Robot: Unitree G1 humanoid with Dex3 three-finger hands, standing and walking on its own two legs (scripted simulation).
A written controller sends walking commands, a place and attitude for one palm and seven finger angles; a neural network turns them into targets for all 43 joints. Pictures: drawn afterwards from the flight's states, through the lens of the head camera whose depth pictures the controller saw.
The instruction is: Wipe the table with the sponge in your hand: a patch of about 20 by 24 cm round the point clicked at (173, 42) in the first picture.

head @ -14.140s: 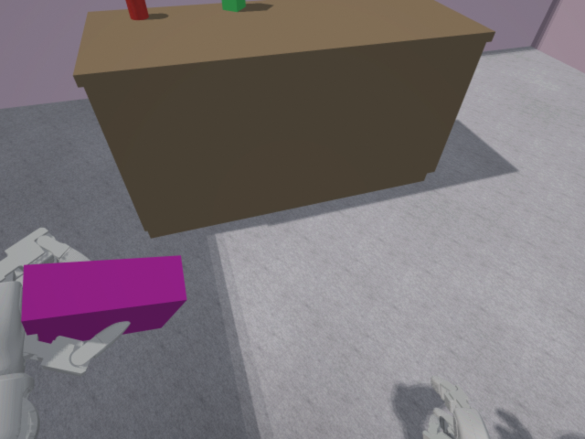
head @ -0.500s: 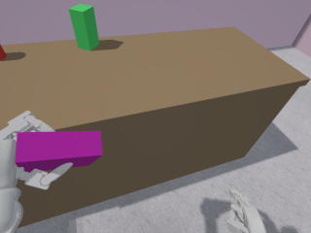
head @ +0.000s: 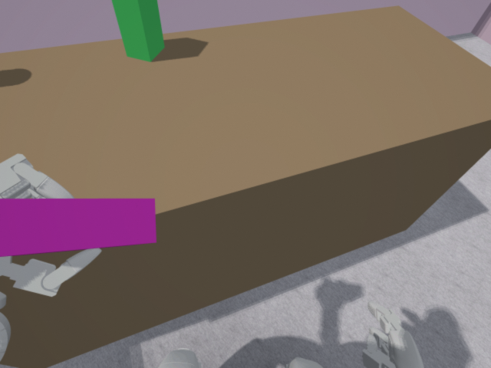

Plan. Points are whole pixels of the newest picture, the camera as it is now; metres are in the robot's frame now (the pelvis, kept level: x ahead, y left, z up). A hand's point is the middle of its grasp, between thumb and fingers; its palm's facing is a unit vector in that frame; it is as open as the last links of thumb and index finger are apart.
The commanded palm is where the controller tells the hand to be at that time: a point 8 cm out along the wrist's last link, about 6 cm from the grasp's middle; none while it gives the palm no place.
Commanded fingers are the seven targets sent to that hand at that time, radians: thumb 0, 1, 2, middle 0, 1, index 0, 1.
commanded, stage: shuffle to correct the standing spot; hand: left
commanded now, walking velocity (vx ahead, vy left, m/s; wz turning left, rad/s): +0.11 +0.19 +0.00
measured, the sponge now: (100, 227) +0.24 +0.20 +0.16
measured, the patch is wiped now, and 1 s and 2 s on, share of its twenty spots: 0.00 0.00 0.00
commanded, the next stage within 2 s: come to a stop and stand still in 0.42 s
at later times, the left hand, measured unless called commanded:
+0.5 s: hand out of the picture +0.27 +0.36 +0.19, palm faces +0.41 -0.81 -0.42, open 9.1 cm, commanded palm +0.20 +0.39 +0.21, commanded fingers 0.00 0.10 1.30 -1.20 -1.60 -1.20 -1.60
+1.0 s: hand out of the picture +0.28 +0.38 +0.19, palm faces +0.35 -0.87 -0.34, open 9.1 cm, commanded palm +0.21 +0.43 +0.21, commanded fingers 0.00 0.10 1.30 -1.20 -1.60 -1.20 -1.60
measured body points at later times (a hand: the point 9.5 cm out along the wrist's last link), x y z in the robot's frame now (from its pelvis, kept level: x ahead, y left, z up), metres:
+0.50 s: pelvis +0.04 +0.11 +0.00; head +0.08 +0.13 +0.45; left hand +0.24 +0.40 +0.21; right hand +0.23 -0.12 -0.07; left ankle +0.10 +0.24 -0.71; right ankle +0.02 -0.01 -0.67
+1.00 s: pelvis +0.05 +0.15 +0.03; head +0.06 +0.18 +0.48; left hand +0.25 +0.43 +0.21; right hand +0.22 -0.08 -0.04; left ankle +0.08 +0.26 -0.71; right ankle +0.06 +0.05 -0.71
